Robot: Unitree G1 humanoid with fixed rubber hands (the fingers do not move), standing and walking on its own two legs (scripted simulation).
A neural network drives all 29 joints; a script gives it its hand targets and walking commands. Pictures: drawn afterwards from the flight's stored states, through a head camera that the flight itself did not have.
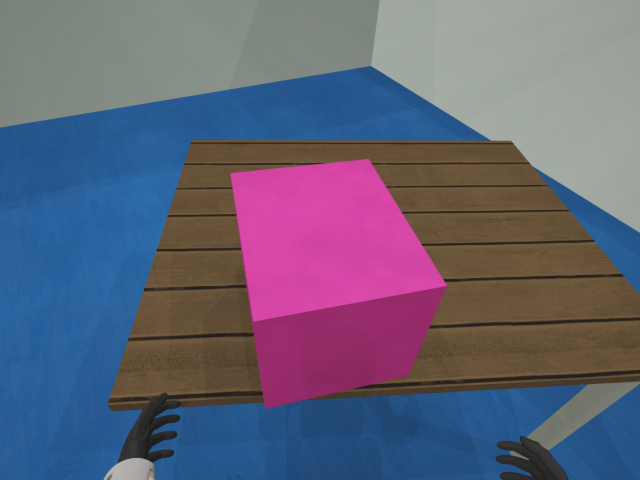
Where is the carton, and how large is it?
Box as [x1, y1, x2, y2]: [230, 159, 446, 408]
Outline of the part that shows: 368,159 230,173 265,408 407,375 446,287 444,281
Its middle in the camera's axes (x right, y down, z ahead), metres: +0.00 +0.06 +0.64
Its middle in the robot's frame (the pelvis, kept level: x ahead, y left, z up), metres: +0.46 +0.00 -0.01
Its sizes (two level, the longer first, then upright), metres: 0.296 0.242 0.239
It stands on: a table, 0.64 m high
